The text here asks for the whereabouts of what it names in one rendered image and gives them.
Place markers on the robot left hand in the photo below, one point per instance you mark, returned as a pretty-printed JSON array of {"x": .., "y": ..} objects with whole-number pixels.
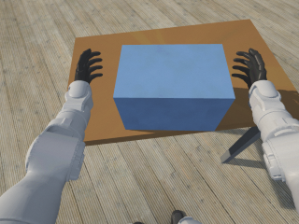
[{"x": 83, "y": 71}]

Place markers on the robot right forearm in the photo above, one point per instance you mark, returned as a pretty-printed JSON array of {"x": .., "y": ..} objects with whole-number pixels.
[{"x": 269, "y": 114}]

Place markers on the table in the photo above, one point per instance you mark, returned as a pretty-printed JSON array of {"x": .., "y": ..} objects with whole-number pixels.
[{"x": 105, "y": 125}]

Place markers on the robot right foot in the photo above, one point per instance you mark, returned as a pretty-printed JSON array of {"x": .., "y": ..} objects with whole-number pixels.
[{"x": 176, "y": 217}]

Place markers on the robot left forearm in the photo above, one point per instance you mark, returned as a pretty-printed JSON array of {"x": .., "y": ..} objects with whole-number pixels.
[{"x": 73, "y": 118}]

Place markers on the right robot upper arm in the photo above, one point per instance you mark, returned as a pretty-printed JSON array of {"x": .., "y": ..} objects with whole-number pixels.
[{"x": 281, "y": 157}]

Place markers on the robot right hand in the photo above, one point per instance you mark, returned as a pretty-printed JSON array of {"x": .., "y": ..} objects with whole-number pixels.
[{"x": 255, "y": 69}]

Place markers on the carton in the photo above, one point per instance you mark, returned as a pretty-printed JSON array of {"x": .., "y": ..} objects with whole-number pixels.
[{"x": 173, "y": 87}]

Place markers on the left robot upper arm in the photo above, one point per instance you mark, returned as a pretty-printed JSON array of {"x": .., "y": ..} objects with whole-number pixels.
[{"x": 36, "y": 199}]

